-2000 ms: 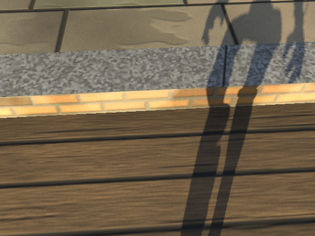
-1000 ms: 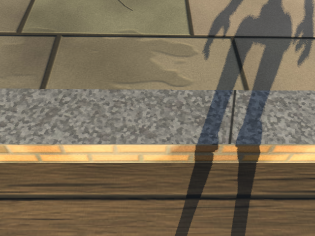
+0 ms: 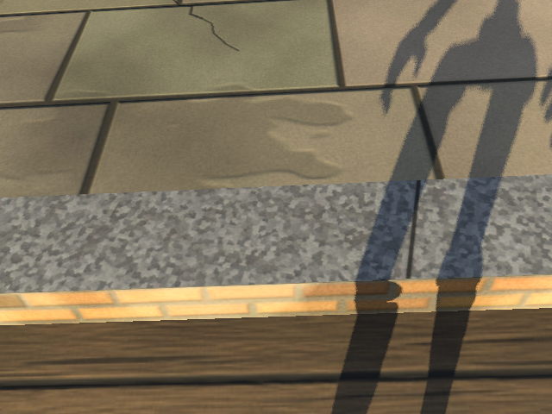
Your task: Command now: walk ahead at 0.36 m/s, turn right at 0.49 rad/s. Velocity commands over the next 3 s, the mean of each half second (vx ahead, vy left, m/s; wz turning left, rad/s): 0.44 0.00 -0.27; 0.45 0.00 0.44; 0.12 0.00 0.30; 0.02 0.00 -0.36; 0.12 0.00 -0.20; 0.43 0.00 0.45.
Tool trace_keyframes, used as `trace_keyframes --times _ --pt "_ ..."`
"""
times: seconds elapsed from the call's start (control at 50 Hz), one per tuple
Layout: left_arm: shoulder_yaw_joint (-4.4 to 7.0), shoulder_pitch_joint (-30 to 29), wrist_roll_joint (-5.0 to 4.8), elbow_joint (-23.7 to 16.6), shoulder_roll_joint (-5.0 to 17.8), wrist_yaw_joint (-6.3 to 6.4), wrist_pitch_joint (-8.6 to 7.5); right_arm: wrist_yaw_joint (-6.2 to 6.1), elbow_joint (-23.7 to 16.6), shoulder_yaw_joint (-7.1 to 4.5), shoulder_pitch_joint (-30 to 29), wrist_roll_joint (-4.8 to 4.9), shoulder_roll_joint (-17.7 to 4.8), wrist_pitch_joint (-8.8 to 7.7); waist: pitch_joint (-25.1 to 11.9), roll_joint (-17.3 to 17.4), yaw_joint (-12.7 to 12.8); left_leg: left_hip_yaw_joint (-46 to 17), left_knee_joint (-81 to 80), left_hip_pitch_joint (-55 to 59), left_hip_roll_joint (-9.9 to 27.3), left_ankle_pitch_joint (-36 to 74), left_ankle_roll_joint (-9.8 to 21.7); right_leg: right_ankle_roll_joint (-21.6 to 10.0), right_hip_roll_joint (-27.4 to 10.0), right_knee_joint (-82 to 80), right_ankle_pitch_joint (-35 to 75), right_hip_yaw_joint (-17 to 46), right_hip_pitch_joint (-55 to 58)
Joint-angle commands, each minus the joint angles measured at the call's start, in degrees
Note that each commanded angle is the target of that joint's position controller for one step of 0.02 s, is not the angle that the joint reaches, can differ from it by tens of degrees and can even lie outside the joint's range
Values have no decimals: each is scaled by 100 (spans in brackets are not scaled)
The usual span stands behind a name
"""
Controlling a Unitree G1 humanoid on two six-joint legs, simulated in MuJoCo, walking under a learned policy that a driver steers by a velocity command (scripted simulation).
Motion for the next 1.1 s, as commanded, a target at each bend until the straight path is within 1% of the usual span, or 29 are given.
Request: trace_keyframes --times 0.02,0.04,0.06,0.08,0.12,0.18,0.28,0.4,0.46,0.5,0.52,0.54,0.56,0.58,0.6,0.64,0.66,0.74,0.82,0.88,0.92,0.96,0.98,1.0,1.02,1.04,1.06,1.08,1.1 --pt "201 902 76 -17 567 7 -150 61 -433 -156 -442 -13 -771 -94 -28 -185 626 -203 795 -1802 942 -96 815 -252 510 -716 -77 -265 1904" --pt "396 1752 104 147 1224 122 -226 130 -773 12 -716 -6 -256 -101 -281 -1967 1010 547 3142 -3055 179 -310 407 -780 -790 -2070 -1869 2209 2675" --pt "395 1832 16 115 1492 149 -282 175 -1105 52 -1147 -118 -163 -130 -194 -2169 886 -447 4300 -4360 -507 -1447 348 -1311 -1745 -3132 -2550 4876 2706" --pt "355 1416 -13 12 1306 186 -272 223 -1039 16 -1106 -114 -421 -155 133 -1187 672 -1004 4649 -4514 -19 -1051 436 -1362 -1777 -2941 -2237 4314 2423" --pt "257 823 -27 -174 934 247 -302 298 -833 -3 -821 31 -521 -256 352 -476 273 -1046 4113 -3980 295 56 438 -1032 -1189 -2768 -626 3097 1840" --pt "188 824 -112 -127 796 293 -445 305 -711 34 -648 -136 -456 -140 60 -515 136 -881 3790 -3561 231 662 203 -922 -753 -2705 1598 2241 1896" --pt "129 1280 -129 190 615 319 -544 334 -936 111 -1300 -74 -259 -36 213 -532 290 -559 2956 -3982 183 1306 -36 -854 -565 -2827 2652 1617 2046" --pt "26 1436 -12 463 515 391 -632 386 -1232 230 -2141 49 -104 -112 476 -550 514 -234 1360 -3444 -48 2013 363 -552 -643 -3069 3746 931 2220" --pt "5 1177 25 524 601 463 -699 311 -1124 191 -1649 66 -231 -134 211 -635 183 -166 1030 -2556 -438 1698 728 -362 -764 -2486 5879 584 2491" --pt "29 1054 118 531 714 512 -660 208 -701 81 -371 72 -448 -171 -492 -680 -320 -139 936 -1551 -823 1194 926 -250 -731 -889 7105 393 2796" --pt "30 936 102 507 777 515 -628 161 -446 35 443 30 -494 -209 -845 -587 -697 -261 559 -632 -749 1343 1052 -196 -625 321 6683 220 2429" --pt "-54 995 82 355 588 519 -655 82 -320 -87 1253 -77 -907 -195 -1390 -28 -885 -1679 595 582 361 913 1393 -132 -400 2017 4892 27 1391" --pt "-137 1563 -38 304 87 406 -677 81 -289 -234 1145 -110 -1357 -152 -1593 1471 -318 -4814 29 1872 1723 1058 2545 200 925 4241 -362 65 -1067" --pt "-97 1082 116 287 527 414 -719 185 -362 -204 534 131 -1045 -126 -1291 425 -250 -5135 -547 1451 1508 417 2398 10 606 4442 -365 883 -1526" --pt "-89 631 82 135 610 375 -783 206 -521 -170 4 154 -841 -114 -597 145 -108 -4241 -672 614 1393 314 2255 -15 266 4177 191 905 -1635" --pt "-118 247 113 23 535 361 -778 183 -490 -70 -90 126 -436 -138 -59 -398 66 -3360 -878 -423 968 1590 1995 82 -32 3592 453 798 -1304" --pt "-146 286 161 -25 457 352 -688 150 -416 -32 -66 146 -334 -158 -73 -349 207 -3024 -933 -712 766 2107 1895 191 -99 3343 448 770 -1044" --pt "-256 47 211 -230 135 327 -480 105 -391 -106 119 149 -614 -224 -55 -152 276 -2331 -897 -1295 357 3121 1791 590 -140 2286 472 414 -897" --pt "-335 -905 149 -631 65 332 -461 87 -417 -159 423 164 -654 -141 -81 122 -65 -2215 -733 -1264 40 3149 1378 797 -10 823 1306 192 -884" --pt "-345 -1044 47 -724 119 413 -467 42 -459 -159 608 42 -513 -77 -347 338 -200 -2581 -311 -754 244 3480 1349 710 94 952 1295 259 -981" --pt "-332 -1113 108 -869 183 482 -518 -56 -531 -173 684 -13 -544 -37 -421 358 -217 -2940 235 6 481 4931 1491 574 163 1268 665 310 -1549" --pt "-339 -762 87 -865 176 531 -614 -115 -667 -189 465 -8 -550 -9 -513 264 8 -2885 891 124 360 6415 1323 392 318 779 307 353 -1149" --pt "-330 -311 36 -767 184 564 -641 -96 -829 -207 31 50 -580 -13 -640 264 327 -2668 1366 -197 46 6968 1059 329 447 -113 630 348 -249" --pt "-273 487 -3 -550 242 616 -677 -37 -942 -245 -327 141 -649 -30 -855 181 811 -2616 2215 -550 -303 6285 791 299 469 -1463 2013 374 870" --pt "-142 1219 23 -302 594 699 -711 31 -1119 -191 -562 260 -359 -125 -1064 -258 1085 -2332 3448 -1805 -626 3552 454 139 -346 -1908 3812 892 2474" --pt "-81 1257 45 -350 1017 695 -655 -20 -1268 -23 136 235 397 -139 -1128 -1386 400 -1542 5057 -3349 -1382 -1594 271 -207 -2213 -1161 7999 2499 3383" --pt "2 1282 32 -384 965 569 -544 -132 -1103 -107 905 136 41 8 -1691 -765 142 -1532 6043 -3279 -1163 -1562 179 -792 -2649 -906 8451 2820 2966" --pt "-28 660 47 -621 617 527 -491 -176 -1025 -151 902 50 -79 152 -1458 -563 -69 -1379 6674 -3477 -958 -1209 105 -990 -2431 -1092 6657 2644 2514" --pt "-138 113 8 -795 171 529 -460 -132 -1094 -170 548 -91 -152 250 -841 -493 -113 -1197 6905 -3728 -775 -925 45 -891 -1881 -1394 4925 2066 1807"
